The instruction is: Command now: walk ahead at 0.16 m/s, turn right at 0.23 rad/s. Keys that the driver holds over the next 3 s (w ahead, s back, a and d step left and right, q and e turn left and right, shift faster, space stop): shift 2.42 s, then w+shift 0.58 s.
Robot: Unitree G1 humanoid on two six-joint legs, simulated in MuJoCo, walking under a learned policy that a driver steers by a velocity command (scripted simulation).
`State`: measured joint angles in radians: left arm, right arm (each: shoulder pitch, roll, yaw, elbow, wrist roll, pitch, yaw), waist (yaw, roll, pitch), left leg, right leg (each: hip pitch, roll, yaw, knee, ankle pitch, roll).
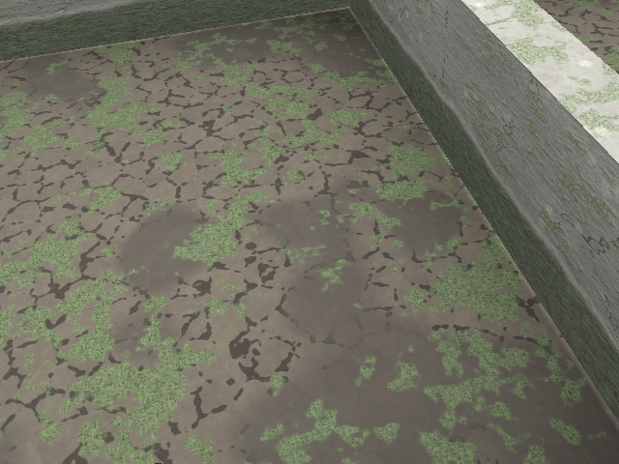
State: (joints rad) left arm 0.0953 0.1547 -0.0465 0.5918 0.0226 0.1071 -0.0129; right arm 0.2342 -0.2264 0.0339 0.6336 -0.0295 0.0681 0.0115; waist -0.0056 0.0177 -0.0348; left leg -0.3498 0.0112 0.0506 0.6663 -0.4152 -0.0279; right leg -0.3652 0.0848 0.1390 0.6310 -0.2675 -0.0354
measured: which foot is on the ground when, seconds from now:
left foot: down 0.00-1.00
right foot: down 0.00-1.00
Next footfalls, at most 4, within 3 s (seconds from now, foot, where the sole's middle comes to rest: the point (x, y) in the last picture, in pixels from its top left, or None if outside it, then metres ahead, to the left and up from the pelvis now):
none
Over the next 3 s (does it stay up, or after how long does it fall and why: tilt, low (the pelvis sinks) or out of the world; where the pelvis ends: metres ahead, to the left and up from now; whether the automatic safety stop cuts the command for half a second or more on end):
stays up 0.01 0.01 0.00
